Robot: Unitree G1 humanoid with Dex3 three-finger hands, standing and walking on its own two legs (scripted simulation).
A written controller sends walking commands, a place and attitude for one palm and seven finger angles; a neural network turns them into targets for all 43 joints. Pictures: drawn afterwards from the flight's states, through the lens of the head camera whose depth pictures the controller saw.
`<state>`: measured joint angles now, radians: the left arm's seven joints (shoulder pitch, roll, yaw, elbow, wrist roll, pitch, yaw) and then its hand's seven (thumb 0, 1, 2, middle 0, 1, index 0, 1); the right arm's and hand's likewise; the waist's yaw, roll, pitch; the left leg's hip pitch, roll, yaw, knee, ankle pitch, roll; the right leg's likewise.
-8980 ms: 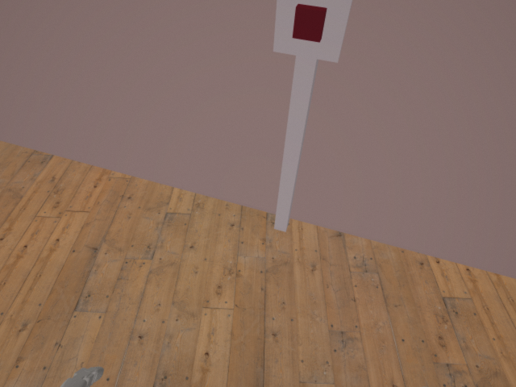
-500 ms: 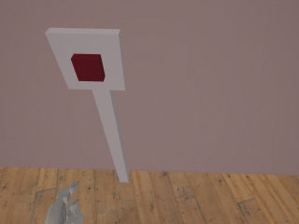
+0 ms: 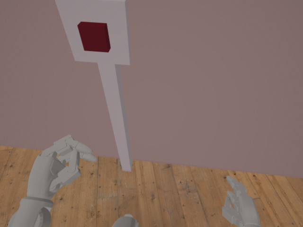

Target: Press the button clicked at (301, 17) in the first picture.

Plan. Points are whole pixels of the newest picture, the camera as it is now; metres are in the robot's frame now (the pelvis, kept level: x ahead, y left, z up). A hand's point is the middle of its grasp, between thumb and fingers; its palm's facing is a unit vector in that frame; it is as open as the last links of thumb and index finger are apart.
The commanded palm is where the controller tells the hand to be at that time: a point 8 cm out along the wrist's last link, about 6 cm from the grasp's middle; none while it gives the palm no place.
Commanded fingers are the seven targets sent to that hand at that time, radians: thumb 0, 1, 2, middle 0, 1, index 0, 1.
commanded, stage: raise the hand and make a fist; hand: left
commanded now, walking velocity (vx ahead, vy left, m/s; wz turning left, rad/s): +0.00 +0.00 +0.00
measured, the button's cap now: (95, 36) +0.54 +0.21 +0.24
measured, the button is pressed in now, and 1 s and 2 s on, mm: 0 0 0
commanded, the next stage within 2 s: aim a knuckle at the button in 1.36 s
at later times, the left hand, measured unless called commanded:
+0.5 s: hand (67, 138) +0.26 +0.21 +0.15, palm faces -0.02 -1.00 -0.08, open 3.1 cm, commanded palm +0.24 +0.27 +0.17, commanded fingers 0.00 0.90 0.90 -1.30 -1.50 -1.30 -1.50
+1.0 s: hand (37, 104) +0.27 +0.24 +0.24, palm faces +0.03 -0.99 -0.10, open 3.1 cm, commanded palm +0.24 +0.28 +0.24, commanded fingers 0.00 0.90 0.90 -1.30 -1.50 -1.30 -1.50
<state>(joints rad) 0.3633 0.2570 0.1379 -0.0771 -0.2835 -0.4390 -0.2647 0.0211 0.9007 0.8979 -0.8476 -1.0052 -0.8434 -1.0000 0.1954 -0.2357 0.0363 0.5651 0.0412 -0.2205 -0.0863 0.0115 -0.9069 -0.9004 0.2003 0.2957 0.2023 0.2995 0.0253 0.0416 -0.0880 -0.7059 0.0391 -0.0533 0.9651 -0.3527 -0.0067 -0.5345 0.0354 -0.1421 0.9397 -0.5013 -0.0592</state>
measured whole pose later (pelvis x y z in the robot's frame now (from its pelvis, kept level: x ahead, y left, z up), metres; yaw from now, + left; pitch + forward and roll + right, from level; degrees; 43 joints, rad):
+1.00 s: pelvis +0.03 +0.03 +0.05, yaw -1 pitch -3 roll -1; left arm 0.12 0.35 0.33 -0.29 -0.34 0.22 -0.27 0.02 0.90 0.90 -1.31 -1.50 -1.30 -1.50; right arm 0.20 -0.24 0.10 0.62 0.08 -0.21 -0.10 0.01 -0.90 -0.90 0.20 0.30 0.20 0.30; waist 0.06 0.06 -0.05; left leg -0.28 -0.01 0.01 0.56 -0.22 0.02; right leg -0.12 0.00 -0.08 0.52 -0.34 -0.01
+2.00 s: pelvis +0.05 +0.01 +0.05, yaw -2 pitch -2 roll +0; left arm -0.07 0.30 0.26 -0.05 -0.29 0.19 -0.21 0.02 0.90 0.90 -1.31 -1.50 -1.30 -1.50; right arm 0.20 -0.25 0.06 0.63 0.07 -0.20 -0.10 0.01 -0.91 -0.90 0.20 0.30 0.20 0.30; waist 0.03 0.04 -0.04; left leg -0.27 0.00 0.03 0.53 -0.23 0.01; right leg -0.13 0.01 -0.06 0.52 -0.36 -0.03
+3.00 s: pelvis +0.05 +0.01 +0.05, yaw -4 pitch +1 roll +0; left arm -0.37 0.32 0.29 0.42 -0.21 0.05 -0.15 0.02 0.90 0.90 -1.30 -1.50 -1.30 -1.50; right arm 0.30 -0.26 0.02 0.64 0.07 -0.05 -0.08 0.01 -0.91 -0.90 0.20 0.30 0.20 0.30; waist -0.03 0.03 -0.05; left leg -0.31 0.02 0.06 0.53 -0.24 0.01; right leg -0.18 0.02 -0.02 0.51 -0.35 -0.03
